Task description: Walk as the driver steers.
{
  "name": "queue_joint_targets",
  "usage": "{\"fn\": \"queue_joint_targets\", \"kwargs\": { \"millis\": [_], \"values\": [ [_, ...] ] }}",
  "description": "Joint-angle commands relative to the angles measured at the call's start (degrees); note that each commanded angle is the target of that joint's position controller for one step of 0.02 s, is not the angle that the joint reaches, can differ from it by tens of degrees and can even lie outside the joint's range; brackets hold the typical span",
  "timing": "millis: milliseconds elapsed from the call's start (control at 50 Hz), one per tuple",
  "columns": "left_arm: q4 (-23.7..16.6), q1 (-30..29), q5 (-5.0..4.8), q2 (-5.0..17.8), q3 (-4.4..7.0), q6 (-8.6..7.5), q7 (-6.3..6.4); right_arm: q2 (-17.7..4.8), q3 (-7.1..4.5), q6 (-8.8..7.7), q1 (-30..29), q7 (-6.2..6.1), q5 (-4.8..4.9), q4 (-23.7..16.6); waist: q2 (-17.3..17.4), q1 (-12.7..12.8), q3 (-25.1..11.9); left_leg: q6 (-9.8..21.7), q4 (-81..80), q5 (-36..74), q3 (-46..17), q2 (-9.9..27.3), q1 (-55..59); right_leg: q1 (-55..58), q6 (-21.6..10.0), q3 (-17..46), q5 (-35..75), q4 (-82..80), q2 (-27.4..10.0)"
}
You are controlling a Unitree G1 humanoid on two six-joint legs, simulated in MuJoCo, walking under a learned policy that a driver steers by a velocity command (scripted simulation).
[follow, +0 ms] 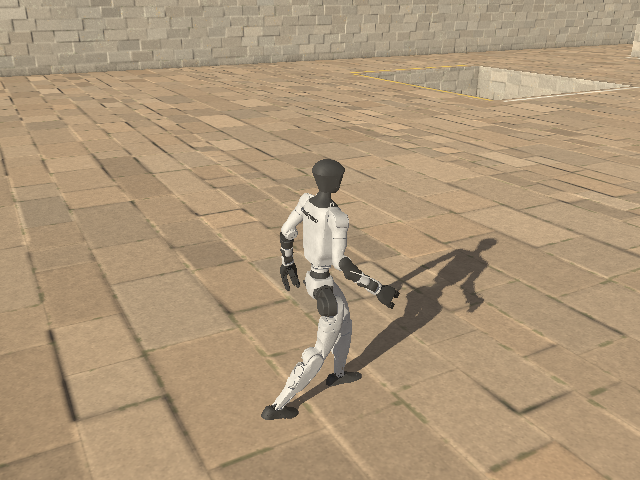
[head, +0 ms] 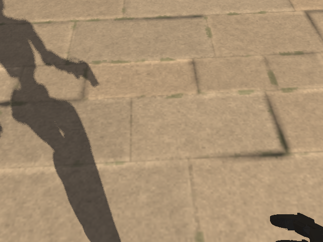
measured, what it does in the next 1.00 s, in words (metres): walks ahead, turning right: right foot, then left foot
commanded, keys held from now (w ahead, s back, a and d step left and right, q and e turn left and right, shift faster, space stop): w+shift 0.18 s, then e+shift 0.42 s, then w+e+shift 0.40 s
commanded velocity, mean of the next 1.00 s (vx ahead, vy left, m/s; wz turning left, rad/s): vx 0.62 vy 0.00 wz -0.65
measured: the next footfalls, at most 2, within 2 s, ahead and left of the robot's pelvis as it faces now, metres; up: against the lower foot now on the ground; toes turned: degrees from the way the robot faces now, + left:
right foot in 0.40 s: +0.59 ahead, -0.08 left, +0.00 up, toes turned -5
left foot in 0.92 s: +0.84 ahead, +0.00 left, +0.00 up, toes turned -42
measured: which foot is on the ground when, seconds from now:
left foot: down 0.00-0.38, up 0.40-0.90, down 0.92-1.00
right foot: down 0.00-0.00, up 0.02-0.38, down 0.40-0.90, up 0.92-1.00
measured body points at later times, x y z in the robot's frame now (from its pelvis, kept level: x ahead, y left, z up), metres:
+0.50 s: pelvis +0.43 -0.02 +0.01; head +0.48 -0.05 +0.45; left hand +0.67 +0.20 -0.08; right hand +0.47 -0.31 -0.11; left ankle +0.29 +0.15 -0.58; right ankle +0.55 -0.08 -0.71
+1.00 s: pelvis +0.72 -0.05 +0.02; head +0.73 -0.06 +0.47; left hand +0.97 +0.13 -0.08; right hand +0.70 -0.38 -0.05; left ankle +0.80 +0.02 -0.71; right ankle +0.57 -0.09 -0.65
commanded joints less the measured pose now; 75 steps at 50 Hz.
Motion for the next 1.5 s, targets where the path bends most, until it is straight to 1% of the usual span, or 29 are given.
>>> {"fn": "queue_joint_targets", "kwargs": {
  "millis": [20, 80, 180, 280, 300, 320, 380, 400, 420, 440, 460, 500, 600, 660, 760, 780, 880, 920, 940, 960, 1000, 1200, 1300, 1360, 1380, 1400, 1420, 1440, 1500],
  "values": [
    [-7.5, 1.3, -2.45, 0.3, -0.65, -1.87, -0.35, -18.9, -7.15, 0.07, 30.0, -1.03, -1.43, 5.8, 24.2, -10.9, -24.4, 13.7, -12.0, -27.8, -50.3, 23.6, 55.4, -43.5, 4.3, -2.5, -0.7, 55.6, 2.5],
    [-8.5, -12.4, 0.44, 3.8, -0.99, -1.09, -0.83, -6.3, -4.9, -0.39, 19.2, 0.52, -0.66, 5.6, -2.8, -9.0, -4.5, 12.1, -16.9, -26.8, -34.0, 17.8, 33.1, -49.5, 2.6, -3.1, 7.3, 50.2, -8.3],
    [-13.9, -19.6, 1.41, -0.9, -3.17, 0.91, -2.93, -6.2, -3.95, -2.87, 22.0, 0.79, 0.71, 11.5, 2.2, -3.9, 4.4, 9.1, -26.0, -17.3, -17.8, 12.4, 19.0, -52.9, 4.5, -4.3, 8.6, 37.6, -12.1],
    [-15.4, -26.8, 0.26, -4.0, -4.91, -0.45, -4.75, -7.2, -3.47, -5.3, 21.9, 1.6, 2.18, 12.7, 2.6, -4.7, 3.8, 3.8, -27.0, 29.1, 3.5, 7.3, 13.7, -32.4, 5.1, -15.8, 34.2, 7.2, -8.3],
    [-14.8, -26.1, 0.41, -3.1, -4.54, -0.38, -4.86, -8.5, -3.71, -5.37, 21.8, 1.37, 2.38, 12.8, 3.6, -4.3, 2.4, 2.7, -25.9, 30.6, 4.4, 7.7, 17.6, -31.1, 4.5, -16.1, 36.5, 4.4, -7.6],
    [-15.8, -25.5, -3.65, 1.2, -2.19, -1.02, -3.96, -13.7, -5.1, -5.02, 20.6, -0.74, 2.96, 10.4, 8.9, -4.4, -2.8, 1.3, -20.3, 37.5, 4.5, 7.6, 24.9, -29.9, 5.3, -13.4, 35.7, 4.7, -6.2],
    [-12.3, -9.4, -2.73, 7.7, 1.74, -0.11, -3.52, -14.3, -5.61, -1.65, 16.0, -3.31, 2.4, 7.7, 8.2, 4.2, -12.0, -3.4, 5.9, 49.1, 5.7, 7.6, 28.0, -14.2, 3.4, -15.1, 33.6, 0.8, -2.6],
    [-10.4, -1.9, -2.61, 8.8, 2.81, 0.7, -2.73, -13.2, -5.45, -1.31, 14.7, -3.49, 2.48, 6.3, 4.3, 7.1, -12.5, -6.2, 22.7, 32.7, 5.3, 4.1, 19.6, -5.0, 1.3, -9.6, 38.3, -4.1, -5.6],
    [-10.6, -2.8, -1.87, 12.2, 2.8, 1.14, -1.64, -4.5, -3.38, -1.83, 19.9, -2.5, -1.02, 4.4, -15.6, -0.8, -13.0, -8.3, 46.3, -33.6, 3.2, -4.5, -0.2, 8.4, -3.3, 4.6, 67.3, 4.5, -15.8],
    [-14.3, -5.5, 0.9, 14.1, 2.89, 0.44, -1.83, -4.1, -1.69, -2.92, 27.8, -1.32, 1.78, 2.3, -15.0, -3.4, -29.9, -8.4, 63.4, -38.1, -9.6, -7.1, -10.9, 20.2, -18.2, 31.1, 65.8, 0.1, -30.0],
    [-18.1, -11.3, -0.13, 12.1, 3.71, 1.13, -1.81, -9.6, -2.66, -3.35, 23.0, -1.22, 2.14, 1.6, -3.7, -1.2, -31.1, -6.2, 60.1, -30.2, -12.6, -3.5, -9.7, 14.7, -16.7, 30.2, 51.7, -5.2, -26.6],
    [-19.0, -16.9, -3.43, 7.6, 2.49, 1.71, -1.7, -10.2, -3.3, -2.62, 14.0, -2.22, 1.18, -0.3, 7.5, -5.0, -15.4, -5.8, 50.3, -24.6, -11.2, -0.3, -8.9, -5.2, -11.3, 21.5, 40.5, -9.5, -19.4],
    [-18.1, -16.3, -3.07, 7.6, 3.1, 2.96, 0.1, -7.7, -3.26, -0.44, 8.9, -2.73, -0.06, -3.7, 1.3, -8.0, -8.6, -8.0, 32.9, -20.4, -9.7, -1.1, -2.9, -24.5, -7.3, 13.9, 52.4, -10.6, -11.9],
    [-18.5, -16.5, -4.16, 8.7, 3.48, 4.81, 1.83, -6.2, -3.08, 0.49, 4.7, -2.16, 0.56, -4.9, -1.1, -7.4, -12.5, -8.9, 22.0, -11.5, -9.8, -2.4, -0.6, -25.2, -5.0, 15.5, 25.5, -12.1, -8.7],
    [-18.1, -11.4, -3.9, 7.2, 3.24, 4.34, 1.88, -6.4, -3.52, -1.99, -7.7, -1.51, 2.02, -7.7, -5.9, -0.6, -5.2, -7.8, 4.2, -4.3, -13.2, -2.7, -3.9, -19.4, -3.6, 23.4, -2.6, -13.9, -9.6],
    [-16.3, -8.4, 1.42, 10.5, 4.0, 4.23, -0.8, -7.3, -2.57, 0.88, -5.3, -0.91, -1.75, -5.3, -11.2, 1.4, -4.3, -6.9, 6.6, -4.4, -9.2, -0.7, -5.2, -17.5, -2.9, 23.1, -0.4, -14.2, -9.0],
    [-17.4, -11.6, 0.46, 8.9, 3.91, 3.44, -2.12, -8.8, -3.41, 0.55, 0.2, -0.81, 0.97, -4.3, -5.3, -4.1, -3.1, -4.8, -4.1, -11.0, -8.9, -2.5, 17.2, -28.4, -1.3, 27.2, -2.6, -8.8, -8.7],
    [-17.7, -11.5, -0.49, 3.6, 2.21, 1.91, -2.04, -15.1, -5.73, -0.54, 13.8, -1.97, -0.44, -1.7, 8.3, -11.0, -8.7, -1.6, -9.2, -23.6, -20.0, 9.7, 41.9, -43.6, 3.2, 15.3, -9.3, 13.2, -1.3],
    [-19.9, -13.3, -2.07, 2.2, 1.28, 1.33, -1.87, -19.7, -6.71, -0.07, 18.6, -2.53, -1.22, -1.9, 16.7, -12.6, -14.4, 2.2, -18.8, -46.8, -43.5, 21.8, 49.3, -53.7, 5.2, 3.6, -12.2, 27.2, 4.5],
    [-19.7, -13.6, -0.96, 5.1, 1.25, 1.76, -1.31, -17.8, -6.91, 0.1, 15.1, -2.21, -1.04, -1.5, 13.1, -9.8, -10.4, 3.9, -20.0, -51.2, -51.6, 24.2, 43.9, -59.2, 5.2, 0.8, -3.9, 35.6, -1.6],
    [-18.2, -16.7, 1.13, 7.1, 1.85, 2.58, -2.38, -10.9, -5.18, 0.41, 14.3, -1.69, -0.18, -1.2, 2.8, -9.1, -3.1, 0.4, -18.0, -37.9, -33.4, 18.3, 34.7, -57.7, 5.9, -1.4, 4.7, 38.0, -6.5],
    [-21.1, -28.7, 0.32, 1.6, -0.89, 4.43, -5.68, -6.2, -3.5, -2.27, 25.6, -0.04, 0.44, 7.7, 5.8, -9.1, 4.6, -4.5, -22.5, 14.1, 2.0, 9.8, 30.4, -60.5, 5.7, -12.8, 19.4, 35.9, -10.6],
    [-23.2, -35.0, 0.24, -0.9, -3.04, 4.46, -6.5, -8.6, -3.51, -2.36, 29.1, -1.86, -0.01, 11.4, 6.1, -7.2, 4.3, -7.1, -19.0, 53.2, 11.1, 10.0, 33.2, -47.3, 0.9, -24.5, 16.9, 16.9, -5.9],
    [-18.3, -19.0, 0.51, 4.5, -1.05, 5.02, -5.19, -14.0, -4.77, -0.85, 25.9, -4.01, -0.11, 11.5, 9.2, 3.2, -4.5, -6.6, 2.8, 76.6, 10.6, 14.8, 32.9, -26.7, -2.6, -23.0, 10.4, 13.5, -1.6],
    [-13.9, -4.9, 0.42, 7.8, 0.74, 4.63, -4.22, -14.9, -4.96, -0.39, 21.6, -3.82, -0.35, 9.9, 9.0, 9.3, -9.6, -5.6, 18.9, 72.0, 9.0, 15.6, 24.6, -10.9, -5.5, -17.9, 9.2, 10.3, -2.0],
    [-10.6, 2.2, -0.65, 10.1, 2.62, 4.06, -2.65, -13.4, -4.99, -0.02, 19.4, -2.74, -0.47, 9.4, 2.0, 11.4, -11.9, -4.5, 42.1, 28.9, 10.0, 9.4, 12.6, 3.1, -8.5, -11.6, 12.1, 2.3, -5.1],
    [-11.4, -3.1, -1.91, 13.4, 3.41, 4.58, -1.19, -5.7, -2.84, -0.79, 18.4, -1.38, -1.47, 5.6, -9.4, 3.8, -11.0, -3.6, 59.8, -26.5, 7.8, 1.5, -7.4, 10.3, -10.4, 5.1, 15.7, 7.2, -15.3],
    [-13.9, -3.2, -0.17, 16.6, 4.14, 5.11, -0.97, -8.5, -3.1, -1.72, 18.4, -1.19, 0.38, -0.8, -8.4, 2.5, -20.3, -5.0, 67.0, -26.7, -4.3, -0.2, -20.7, 20.7, -20.6, 29.7, 5.6, -4.5, -23.4],
    [-11.7, -6.7, -0.08, 9.7, 2.98, 3.77, 0.5, -10.4, -2.69, -2.6, 13.0, -0.64, -1.03, -0.6, 6.2, -3.9, 1.0, -5.1, 49.1, -20.7, -6.5, 6.0, -18.3, -5.7, -13.6, 22.5, 9.5, -17.5, -18.7]
  ]
}}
